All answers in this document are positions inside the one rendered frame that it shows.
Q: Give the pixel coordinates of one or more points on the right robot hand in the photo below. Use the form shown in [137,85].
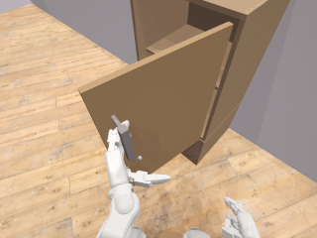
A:
[242,226]

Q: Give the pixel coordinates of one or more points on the cupboard door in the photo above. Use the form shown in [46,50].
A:
[165,97]

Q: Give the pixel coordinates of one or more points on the handle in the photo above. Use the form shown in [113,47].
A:
[125,138]

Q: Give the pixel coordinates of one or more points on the robot right shin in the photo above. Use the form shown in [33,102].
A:
[193,228]

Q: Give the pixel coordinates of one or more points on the robot left thigh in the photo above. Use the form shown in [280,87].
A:
[137,233]

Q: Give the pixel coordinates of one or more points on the robot left forearm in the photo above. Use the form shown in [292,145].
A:
[125,209]

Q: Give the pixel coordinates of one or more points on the left robot hand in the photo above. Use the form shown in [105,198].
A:
[116,168]

